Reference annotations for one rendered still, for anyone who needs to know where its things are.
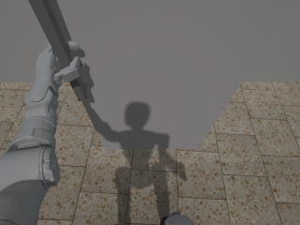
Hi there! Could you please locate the handle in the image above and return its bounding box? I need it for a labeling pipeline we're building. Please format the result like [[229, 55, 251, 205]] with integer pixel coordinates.
[[28, 0, 88, 101]]

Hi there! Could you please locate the left robot hand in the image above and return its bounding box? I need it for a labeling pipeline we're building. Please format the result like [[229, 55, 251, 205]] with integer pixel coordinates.
[[35, 39, 85, 90]]

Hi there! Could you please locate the left robot forearm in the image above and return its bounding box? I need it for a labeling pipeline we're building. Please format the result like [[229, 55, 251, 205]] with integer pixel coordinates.
[[0, 80, 59, 159]]

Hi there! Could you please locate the robot left upper arm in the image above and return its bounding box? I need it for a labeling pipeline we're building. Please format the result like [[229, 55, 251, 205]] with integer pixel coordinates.
[[0, 146, 61, 225]]

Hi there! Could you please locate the right robot thigh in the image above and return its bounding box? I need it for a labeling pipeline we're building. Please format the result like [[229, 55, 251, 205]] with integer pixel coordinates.
[[164, 215, 195, 225]]

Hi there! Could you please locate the robot right shin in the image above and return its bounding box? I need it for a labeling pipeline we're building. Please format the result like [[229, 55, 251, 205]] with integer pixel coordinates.
[[168, 211, 181, 218]]

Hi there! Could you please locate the fridge door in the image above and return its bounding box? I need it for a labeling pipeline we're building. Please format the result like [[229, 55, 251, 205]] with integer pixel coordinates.
[[48, 0, 298, 150]]

